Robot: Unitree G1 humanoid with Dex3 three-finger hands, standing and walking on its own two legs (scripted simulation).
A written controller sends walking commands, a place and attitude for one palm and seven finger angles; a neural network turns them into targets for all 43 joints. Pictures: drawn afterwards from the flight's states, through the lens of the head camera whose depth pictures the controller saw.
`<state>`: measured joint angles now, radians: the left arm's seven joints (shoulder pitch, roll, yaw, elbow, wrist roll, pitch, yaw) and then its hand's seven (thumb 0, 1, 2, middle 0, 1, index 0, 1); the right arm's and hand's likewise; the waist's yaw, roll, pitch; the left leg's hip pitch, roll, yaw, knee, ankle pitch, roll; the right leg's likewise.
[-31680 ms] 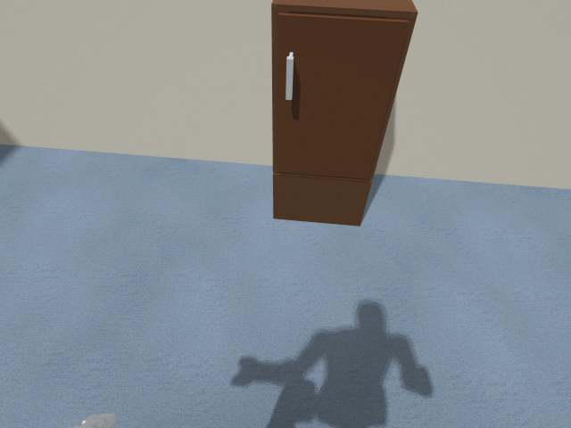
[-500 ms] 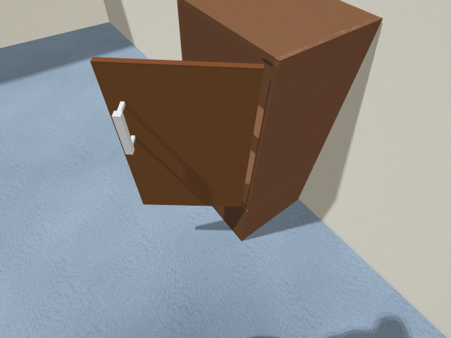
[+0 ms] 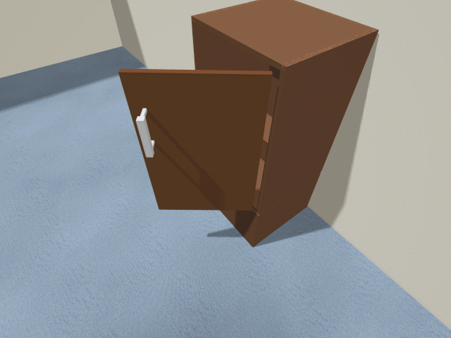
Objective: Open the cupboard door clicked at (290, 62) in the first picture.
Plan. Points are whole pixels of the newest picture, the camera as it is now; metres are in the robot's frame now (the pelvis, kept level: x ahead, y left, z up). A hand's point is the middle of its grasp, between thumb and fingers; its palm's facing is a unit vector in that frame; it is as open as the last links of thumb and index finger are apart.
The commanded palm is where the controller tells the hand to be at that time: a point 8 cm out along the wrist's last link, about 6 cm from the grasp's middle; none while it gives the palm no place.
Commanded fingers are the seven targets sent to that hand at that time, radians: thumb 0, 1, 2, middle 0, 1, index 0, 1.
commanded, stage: come to a stop and stand still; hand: left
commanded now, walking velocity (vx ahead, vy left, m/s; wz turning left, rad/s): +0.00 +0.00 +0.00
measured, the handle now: (147, 133) +0.63 +0.27 -0.02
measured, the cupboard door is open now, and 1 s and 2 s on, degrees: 52 52 52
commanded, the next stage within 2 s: look again from close up in 1.24 s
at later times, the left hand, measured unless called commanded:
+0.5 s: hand out of the picture +0.01 +0.12 -0.17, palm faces +0.01 -0.99 -0.16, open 7.3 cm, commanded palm none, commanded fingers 0.00 0.90 0.90 -0.20 -0.30 -0.20 -0.30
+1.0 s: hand out of the picture +0.03 +0.11 -0.17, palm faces +0.02 -0.99 -0.17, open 7.3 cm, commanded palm none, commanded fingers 0.00 0.90 0.90 -0.20 -0.30 -0.20 -0.30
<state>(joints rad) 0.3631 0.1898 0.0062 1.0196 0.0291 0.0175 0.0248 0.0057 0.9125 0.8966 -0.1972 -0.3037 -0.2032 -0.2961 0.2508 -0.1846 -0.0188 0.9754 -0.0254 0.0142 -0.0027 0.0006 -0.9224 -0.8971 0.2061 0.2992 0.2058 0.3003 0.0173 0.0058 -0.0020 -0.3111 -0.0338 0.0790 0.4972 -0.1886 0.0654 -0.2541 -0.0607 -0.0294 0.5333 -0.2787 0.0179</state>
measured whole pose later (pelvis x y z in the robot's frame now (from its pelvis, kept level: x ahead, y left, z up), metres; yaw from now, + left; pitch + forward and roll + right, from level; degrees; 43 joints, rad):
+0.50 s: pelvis +0.01 -0.04 +0.00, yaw +0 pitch +0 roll +0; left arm 0.31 0.14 -0.01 1.09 0.01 -0.01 0.03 0.01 0.92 0.90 -0.20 -0.30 -0.21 -0.30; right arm 0.31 -0.12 0.01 1.11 -0.02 -0.01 -0.01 0.01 -0.91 -0.90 0.20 0.30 0.20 0.30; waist -0.01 -0.02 0.01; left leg -0.28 0.02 0.05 0.47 -0.19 0.01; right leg -0.21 -0.01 -0.05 0.49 -0.28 -0.02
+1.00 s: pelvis +0.04 -0.05 +0.01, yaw +0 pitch +0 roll +0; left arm 0.31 0.14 -0.01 1.10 0.01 -0.02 0.03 0.01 0.91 0.90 -0.20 -0.30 -0.20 -0.30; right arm 0.27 -0.15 0.00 1.12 -0.02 -0.01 -0.03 0.01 -0.93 -0.90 0.20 0.30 0.20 0.30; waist 0.00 -0.01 0.01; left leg -0.23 0.03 0.05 0.45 -0.21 -0.01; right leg -0.16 0.01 -0.05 0.46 -0.29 -0.03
